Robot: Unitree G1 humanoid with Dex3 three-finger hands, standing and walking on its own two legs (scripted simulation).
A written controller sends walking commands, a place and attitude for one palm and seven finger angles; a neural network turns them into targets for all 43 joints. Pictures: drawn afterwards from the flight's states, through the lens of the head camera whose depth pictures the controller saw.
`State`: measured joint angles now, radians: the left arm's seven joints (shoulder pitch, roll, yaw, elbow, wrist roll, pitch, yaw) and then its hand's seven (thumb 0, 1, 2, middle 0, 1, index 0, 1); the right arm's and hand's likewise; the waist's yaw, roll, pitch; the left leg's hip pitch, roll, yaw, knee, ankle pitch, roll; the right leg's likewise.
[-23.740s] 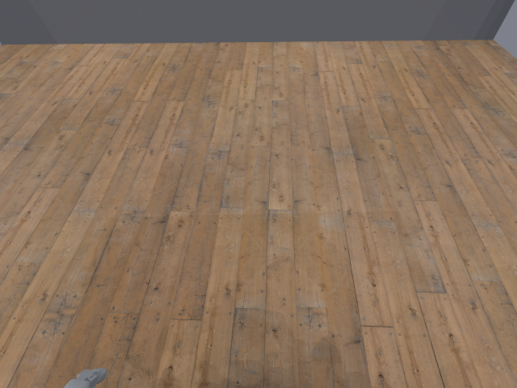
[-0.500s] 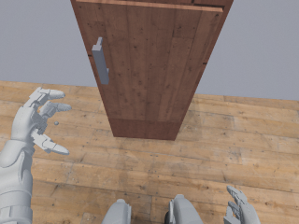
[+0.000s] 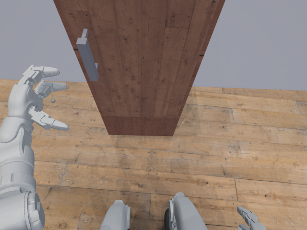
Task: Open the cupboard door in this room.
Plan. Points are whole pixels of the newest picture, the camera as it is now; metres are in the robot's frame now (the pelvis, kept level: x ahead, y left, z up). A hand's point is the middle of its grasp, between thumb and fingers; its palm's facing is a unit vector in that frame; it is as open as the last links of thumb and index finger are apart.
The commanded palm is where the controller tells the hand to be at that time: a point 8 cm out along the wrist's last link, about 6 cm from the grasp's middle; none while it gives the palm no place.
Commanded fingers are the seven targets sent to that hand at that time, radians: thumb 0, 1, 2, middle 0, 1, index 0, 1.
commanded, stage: move the hooked fingers beside the handle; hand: left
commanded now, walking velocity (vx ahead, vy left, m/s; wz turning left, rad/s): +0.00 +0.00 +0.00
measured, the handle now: (90, 56) +0.58 +0.18 +0.05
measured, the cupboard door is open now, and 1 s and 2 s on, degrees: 0 0 0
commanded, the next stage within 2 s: slide the fingers in behind the handle in 1.50 s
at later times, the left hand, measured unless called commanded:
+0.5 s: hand (63, 75) +0.50 +0.24 +0.05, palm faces -0.05 -1.00 -0.03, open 14.0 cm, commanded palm +0.49 +0.29 +0.05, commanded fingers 0.00 -0.50 0.30 -0.30 -1.20 -0.30 -1.20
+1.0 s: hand (64, 67) +0.54 +0.25 +0.04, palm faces -0.04 -1.00 -0.04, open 14.0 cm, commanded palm +0.52 +0.28 +0.05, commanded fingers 0.00 -0.50 0.30 -0.30 -1.20 -0.30 -1.20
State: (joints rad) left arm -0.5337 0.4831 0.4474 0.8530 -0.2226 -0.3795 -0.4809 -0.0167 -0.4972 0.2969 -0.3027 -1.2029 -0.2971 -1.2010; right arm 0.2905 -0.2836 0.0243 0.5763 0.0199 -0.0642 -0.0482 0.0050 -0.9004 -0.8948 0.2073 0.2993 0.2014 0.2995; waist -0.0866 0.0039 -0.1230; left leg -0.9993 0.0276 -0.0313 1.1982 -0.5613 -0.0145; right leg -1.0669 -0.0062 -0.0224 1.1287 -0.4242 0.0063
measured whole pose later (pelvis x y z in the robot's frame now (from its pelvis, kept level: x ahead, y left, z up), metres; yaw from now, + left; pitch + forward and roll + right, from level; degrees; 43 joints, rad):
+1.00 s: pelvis +0.00 +0.02 -0.02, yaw -3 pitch +29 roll -4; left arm -0.93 0.70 0.54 1.13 -0.07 -0.36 -0.43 -0.02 -0.50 0.30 -0.30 -1.20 -0.30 -1.20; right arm 0.38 -0.27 0.07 0.57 -0.03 0.09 0.00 0.00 -0.90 -0.89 0.21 0.30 0.20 0.30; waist -0.22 0.03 -0.10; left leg -1.19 0.04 -0.03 1.28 -0.59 0.01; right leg -1.24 0.01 -0.02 1.14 -0.41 0.04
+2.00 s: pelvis +0.00 +0.01 -0.01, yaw -2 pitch +27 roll -4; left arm -0.94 0.60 0.46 1.14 -0.07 -0.39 -0.35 -0.02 -0.50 0.30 -0.30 -1.20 -0.30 -1.20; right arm 0.35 -0.27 0.05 0.58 -0.03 0.08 0.00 0.00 -0.90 -0.89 0.21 0.30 0.20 0.30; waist -0.21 0.03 -0.11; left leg -1.17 0.04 -0.04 1.27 -0.58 0.00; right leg -1.21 0.01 -0.03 1.15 -0.41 0.02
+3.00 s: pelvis +0.00 +0.01 -0.01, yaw -1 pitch +26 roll -2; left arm -0.93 0.45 0.38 1.15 -0.06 -0.45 -0.20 -0.02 -0.50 0.30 -0.30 -1.20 -0.29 -1.20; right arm 0.35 -0.26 0.04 0.59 -0.04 0.07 0.02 0.00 -0.90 -0.89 0.21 0.30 0.20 0.30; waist -0.19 0.03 -0.12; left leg -1.13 0.03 -0.03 1.25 -0.57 0.00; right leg -1.19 0.00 -0.02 1.16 -0.42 0.02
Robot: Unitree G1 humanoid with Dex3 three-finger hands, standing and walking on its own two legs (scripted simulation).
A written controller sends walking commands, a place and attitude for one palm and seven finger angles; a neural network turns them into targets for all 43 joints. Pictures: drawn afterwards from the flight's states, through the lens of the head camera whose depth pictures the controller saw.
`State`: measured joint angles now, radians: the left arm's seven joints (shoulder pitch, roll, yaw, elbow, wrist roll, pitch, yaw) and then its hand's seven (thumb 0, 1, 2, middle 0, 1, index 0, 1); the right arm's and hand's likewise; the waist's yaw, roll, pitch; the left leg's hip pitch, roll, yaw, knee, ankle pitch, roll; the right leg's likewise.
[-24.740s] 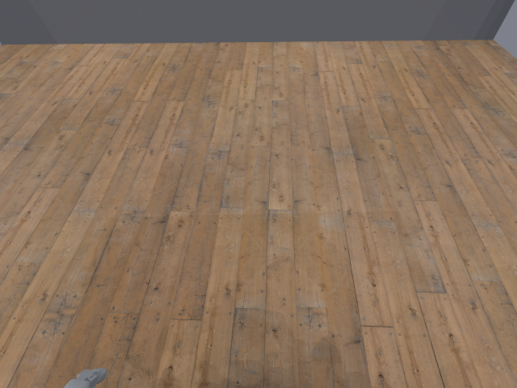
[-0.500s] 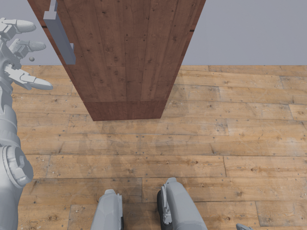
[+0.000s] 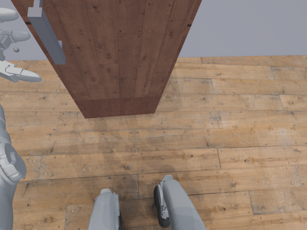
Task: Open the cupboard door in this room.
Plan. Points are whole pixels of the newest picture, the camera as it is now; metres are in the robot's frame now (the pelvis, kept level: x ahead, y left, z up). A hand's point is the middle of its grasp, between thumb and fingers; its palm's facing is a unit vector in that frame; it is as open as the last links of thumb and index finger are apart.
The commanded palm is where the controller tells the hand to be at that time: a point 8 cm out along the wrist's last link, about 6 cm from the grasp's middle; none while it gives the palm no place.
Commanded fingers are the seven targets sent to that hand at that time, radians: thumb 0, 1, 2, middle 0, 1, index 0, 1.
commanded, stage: move the hooked fingers beside the handle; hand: left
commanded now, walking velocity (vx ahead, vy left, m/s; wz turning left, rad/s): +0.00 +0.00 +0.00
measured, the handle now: (50, 32) +0.57 +0.19 +0.06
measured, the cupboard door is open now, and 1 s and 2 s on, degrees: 0 0 0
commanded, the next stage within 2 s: slide the fingers in behind the handle in 0.50 s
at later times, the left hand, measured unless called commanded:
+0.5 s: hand (23, 50) +0.52 +0.23 +0.06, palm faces +0.01 -1.00 -0.04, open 14.0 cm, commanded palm +0.50 +0.28 +0.06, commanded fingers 0.00 -0.50 0.30 -0.30 -1.20 -0.30 -1.20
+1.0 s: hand (35, 50) +0.52 +0.21 +0.06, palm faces -0.01 -1.00 -0.03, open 14.0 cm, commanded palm +0.50 +0.25 +0.06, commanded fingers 0.00 -0.50 0.30 -0.30 -1.20 -0.30 -1.20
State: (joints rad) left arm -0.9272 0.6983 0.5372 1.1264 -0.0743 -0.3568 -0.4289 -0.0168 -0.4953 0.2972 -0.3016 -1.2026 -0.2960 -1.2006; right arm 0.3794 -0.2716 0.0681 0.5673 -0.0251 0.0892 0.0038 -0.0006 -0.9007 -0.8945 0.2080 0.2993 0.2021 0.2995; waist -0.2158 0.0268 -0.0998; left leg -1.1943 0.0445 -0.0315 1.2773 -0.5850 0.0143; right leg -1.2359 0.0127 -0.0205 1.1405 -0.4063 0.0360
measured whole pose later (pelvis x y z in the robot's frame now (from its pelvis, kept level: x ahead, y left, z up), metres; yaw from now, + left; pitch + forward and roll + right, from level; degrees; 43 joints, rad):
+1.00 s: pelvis +0.00 -0.01 +0.00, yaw +1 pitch +27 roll -4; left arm -0.94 0.60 0.46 1.14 -0.07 -0.39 -0.35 -0.02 -0.50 0.30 -0.30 -1.20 -0.30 -1.20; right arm 0.35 -0.27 0.05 0.58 -0.03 0.08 0.00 0.00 -0.90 -0.89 0.21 0.30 0.20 0.30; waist -0.21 0.03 -0.11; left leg -1.17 0.04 -0.04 1.27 -0.58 0.00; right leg -1.21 0.01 -0.03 1.15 -0.41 0.02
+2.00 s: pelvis +0.00 -0.01 +0.00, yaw +2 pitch +26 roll -2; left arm -0.93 0.45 0.38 1.15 -0.06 -0.45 -0.20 -0.02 -0.50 0.30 -0.30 -1.20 -0.29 -1.20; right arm 0.35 -0.26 0.04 0.59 -0.04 0.07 0.02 0.00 -0.90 -0.89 0.21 0.30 0.20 0.30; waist -0.19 0.03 -0.12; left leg -1.13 0.03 -0.03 1.25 -0.57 0.00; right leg -1.19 0.00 -0.02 1.16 -0.42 0.02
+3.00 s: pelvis +0.00 -0.01 +0.00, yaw +2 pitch +27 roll -3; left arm -0.99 0.46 0.36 1.18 -0.05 -0.44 -0.19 0.01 0.74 0.84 -0.40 -1.34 -0.37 -1.34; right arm 0.35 -0.26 0.04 0.60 -0.05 0.07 0.02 0.00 -0.90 -0.89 0.21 0.30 0.20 0.30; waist -0.20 0.03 -0.11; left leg -1.17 0.02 -0.05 1.27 -0.57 0.00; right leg -1.21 -0.01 -0.03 1.16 -0.42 0.02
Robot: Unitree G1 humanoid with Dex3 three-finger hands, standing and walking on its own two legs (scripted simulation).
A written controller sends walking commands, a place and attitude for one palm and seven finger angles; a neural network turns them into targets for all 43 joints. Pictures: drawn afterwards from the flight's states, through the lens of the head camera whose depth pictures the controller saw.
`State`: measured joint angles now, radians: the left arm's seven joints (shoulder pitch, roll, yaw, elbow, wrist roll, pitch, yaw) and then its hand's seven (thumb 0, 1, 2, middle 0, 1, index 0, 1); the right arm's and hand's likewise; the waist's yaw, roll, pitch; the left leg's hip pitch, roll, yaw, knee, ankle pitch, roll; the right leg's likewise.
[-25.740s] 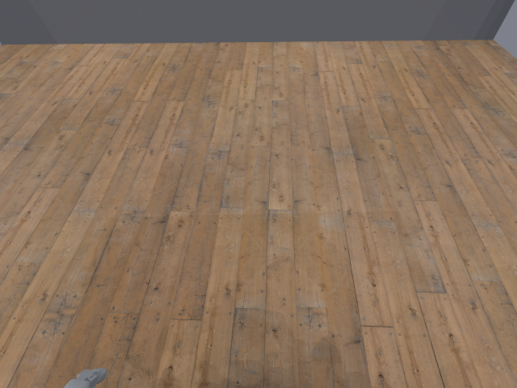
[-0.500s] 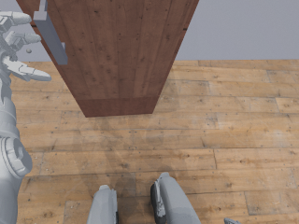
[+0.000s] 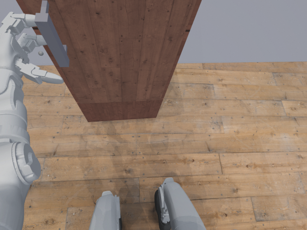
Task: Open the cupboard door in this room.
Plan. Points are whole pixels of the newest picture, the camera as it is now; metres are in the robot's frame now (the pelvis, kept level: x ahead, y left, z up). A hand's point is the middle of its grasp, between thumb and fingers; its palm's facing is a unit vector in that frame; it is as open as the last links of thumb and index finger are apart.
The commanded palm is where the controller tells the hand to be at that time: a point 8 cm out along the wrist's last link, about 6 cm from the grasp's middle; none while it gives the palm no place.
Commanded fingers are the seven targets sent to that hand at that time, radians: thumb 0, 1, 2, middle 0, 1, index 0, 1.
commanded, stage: slide the fingers in behind the handle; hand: left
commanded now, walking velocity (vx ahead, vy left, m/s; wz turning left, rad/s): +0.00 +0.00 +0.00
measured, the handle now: (55, 36) +0.58 +0.18 +0.06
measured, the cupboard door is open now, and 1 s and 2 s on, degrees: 0 0 0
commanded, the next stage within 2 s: close the thumb around the handle in 1.20 s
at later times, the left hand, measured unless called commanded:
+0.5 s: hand (56, 54) +0.52 +0.18 +0.06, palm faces -0.04 -1.00 -0.02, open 14.0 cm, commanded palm +0.50 +0.22 +0.06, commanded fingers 0.00 -0.50 0.30 -0.30 -1.20 -0.30 -1.20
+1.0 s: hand (64, 55) +0.52 +0.16 +0.06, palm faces -0.01 -1.00 -0.03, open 14.0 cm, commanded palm +0.50 +0.21 +0.06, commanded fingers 0.00 -0.50 0.30 -0.30 -1.20 -0.30 -1.20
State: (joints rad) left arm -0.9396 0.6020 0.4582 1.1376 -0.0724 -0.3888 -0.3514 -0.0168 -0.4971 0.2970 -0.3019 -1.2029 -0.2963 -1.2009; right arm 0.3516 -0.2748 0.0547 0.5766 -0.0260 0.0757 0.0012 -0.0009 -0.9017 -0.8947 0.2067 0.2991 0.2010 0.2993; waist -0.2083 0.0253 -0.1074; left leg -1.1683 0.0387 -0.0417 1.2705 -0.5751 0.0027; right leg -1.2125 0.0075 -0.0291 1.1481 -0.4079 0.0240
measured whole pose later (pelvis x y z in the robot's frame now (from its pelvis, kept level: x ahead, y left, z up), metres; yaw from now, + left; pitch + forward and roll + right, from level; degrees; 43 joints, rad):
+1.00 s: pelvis +0.00 +0.00 +0.00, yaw +1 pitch +26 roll -2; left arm -0.93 0.45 0.38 1.15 -0.06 -0.45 -0.20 -0.02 -0.50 0.30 -0.30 -1.20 -0.29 -1.20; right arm 0.35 -0.26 0.04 0.59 -0.04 0.07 0.02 0.00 -0.90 -0.89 0.21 0.30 0.20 0.30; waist -0.19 0.03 -0.12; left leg -1.13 0.03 -0.03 1.25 -0.57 0.00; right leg -1.19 0.00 -0.02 1.16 -0.42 0.02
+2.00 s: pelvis +0.00 +0.00 +0.00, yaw +1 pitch +27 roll -3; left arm -0.99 0.46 0.36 1.18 -0.05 -0.44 -0.19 0.01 0.74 0.84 -0.40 -1.34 -0.37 -1.34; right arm 0.35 -0.26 0.04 0.60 -0.05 0.07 0.02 0.00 -0.90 -0.89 0.21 0.30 0.20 0.30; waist -0.20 0.03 -0.11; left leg -1.17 0.02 -0.05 1.27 -0.57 0.00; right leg -1.21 -0.01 -0.03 1.16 -0.42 0.02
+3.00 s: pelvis +0.03 -0.03 +0.03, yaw +3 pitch +17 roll +0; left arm 0.08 -0.10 -0.25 0.24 0.13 -0.36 0.55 0.01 0.67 0.71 -0.37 -1.35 -0.37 -1.35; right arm 0.14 -0.14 0.00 0.53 -0.09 -0.02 0.05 0.00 -0.90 -0.90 0.20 0.30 0.20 0.30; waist -0.02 0.02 -0.17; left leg -0.83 0.02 -0.05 1.09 -0.56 -0.05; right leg -0.92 -0.01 -0.04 1.09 -0.47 -0.02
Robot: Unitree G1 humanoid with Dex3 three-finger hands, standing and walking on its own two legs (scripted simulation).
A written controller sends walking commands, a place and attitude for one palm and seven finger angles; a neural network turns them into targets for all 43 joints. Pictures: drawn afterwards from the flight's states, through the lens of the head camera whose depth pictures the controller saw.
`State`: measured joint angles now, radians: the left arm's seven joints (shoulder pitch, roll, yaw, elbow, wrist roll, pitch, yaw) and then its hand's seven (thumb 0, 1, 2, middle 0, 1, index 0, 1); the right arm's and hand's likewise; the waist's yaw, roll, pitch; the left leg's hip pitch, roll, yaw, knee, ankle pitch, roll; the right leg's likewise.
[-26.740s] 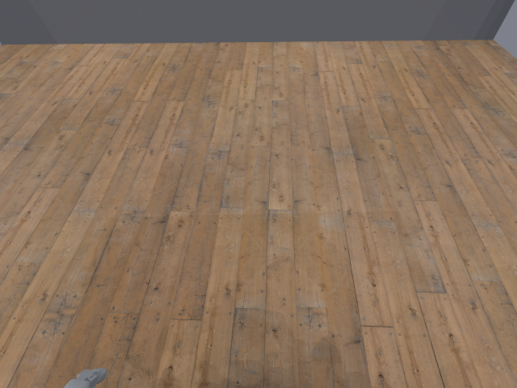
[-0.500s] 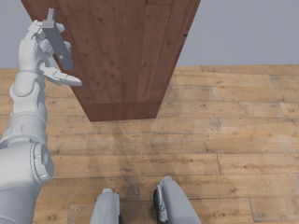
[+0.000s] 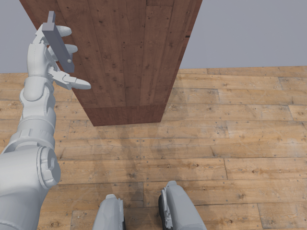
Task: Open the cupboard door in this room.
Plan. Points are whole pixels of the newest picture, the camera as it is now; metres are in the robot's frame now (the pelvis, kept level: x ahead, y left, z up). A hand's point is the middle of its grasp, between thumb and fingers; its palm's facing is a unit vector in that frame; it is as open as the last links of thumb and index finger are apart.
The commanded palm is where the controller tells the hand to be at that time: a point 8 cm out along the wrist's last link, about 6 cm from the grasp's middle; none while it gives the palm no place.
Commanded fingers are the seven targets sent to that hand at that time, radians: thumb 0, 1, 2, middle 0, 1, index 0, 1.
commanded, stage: slide the fingers in behind the handle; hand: left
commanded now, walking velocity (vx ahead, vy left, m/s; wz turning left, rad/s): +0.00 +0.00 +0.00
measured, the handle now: (61, 44) +0.58 +0.18 +0.06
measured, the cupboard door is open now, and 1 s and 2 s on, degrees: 0 0 42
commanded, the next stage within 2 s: close the thumb around the handle in 0.20 s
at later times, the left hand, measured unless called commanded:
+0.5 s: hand (70, 59) +0.53 +0.16 +0.06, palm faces -0.02 -1.00 -0.03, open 12.8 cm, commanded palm +0.51 +0.20 +0.06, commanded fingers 0.00 0.12 0.56 -0.34 -1.27 -0.34 -1.27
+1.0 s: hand (71, 58) +0.53 +0.16 +0.06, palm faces -0.03 -1.00 -0.02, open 5.6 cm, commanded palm +0.51 +0.20 +0.06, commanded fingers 0.00 0.90 0.90 -0.40 -1.35 -0.40 -1.35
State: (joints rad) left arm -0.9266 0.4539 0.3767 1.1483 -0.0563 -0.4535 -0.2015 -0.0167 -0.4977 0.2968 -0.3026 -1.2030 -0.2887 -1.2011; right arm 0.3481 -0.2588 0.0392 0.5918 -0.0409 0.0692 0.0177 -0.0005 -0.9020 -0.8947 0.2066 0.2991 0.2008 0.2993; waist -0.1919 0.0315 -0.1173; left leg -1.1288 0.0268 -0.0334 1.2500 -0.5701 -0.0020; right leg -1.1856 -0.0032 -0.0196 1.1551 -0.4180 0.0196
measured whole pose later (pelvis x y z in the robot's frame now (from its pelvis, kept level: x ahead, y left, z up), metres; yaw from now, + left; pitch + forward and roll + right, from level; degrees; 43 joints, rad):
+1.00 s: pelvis +0.00 +0.00 +0.00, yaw +0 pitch +27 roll -3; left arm -0.99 0.46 0.36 1.18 -0.05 -0.44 -0.19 0.01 0.74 0.84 -0.40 -1.34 -0.37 -1.34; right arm 0.35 -0.26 0.04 0.60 -0.05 0.07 0.02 0.00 -0.90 -0.89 0.21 0.30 0.20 0.30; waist -0.20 0.03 -0.11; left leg -1.17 0.02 -0.05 1.27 -0.57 0.00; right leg -1.21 -0.01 -0.03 1.16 -0.42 0.02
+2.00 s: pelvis +0.03 -0.03 +0.03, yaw +2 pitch +17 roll +0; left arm 0.08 -0.10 -0.25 0.24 0.13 -0.36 0.55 0.01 0.67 0.71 -0.37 -1.35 -0.37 -1.35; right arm 0.14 -0.14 0.00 0.53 -0.09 -0.02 0.05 0.00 -0.90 -0.90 0.20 0.30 0.20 0.30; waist -0.02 0.02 -0.17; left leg -0.83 0.02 -0.05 1.09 -0.56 -0.05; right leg -0.92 -0.01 -0.04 1.09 -0.47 -0.02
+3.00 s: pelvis +0.00 -0.03 +0.02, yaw +3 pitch +16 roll +1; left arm -0.05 -0.11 -0.26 0.33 0.13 -0.36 0.60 -0.01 -0.49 0.30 -0.27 -0.66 -0.25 -0.68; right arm 0.17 -0.17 -0.01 0.59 -0.09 -0.08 0.02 0.01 -0.90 -0.90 0.20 0.30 0.20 0.30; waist -0.01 0.03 -0.16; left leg -0.89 0.00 -0.06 1.15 -0.54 -0.04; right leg -0.97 -0.03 -0.04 1.14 -0.45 -0.02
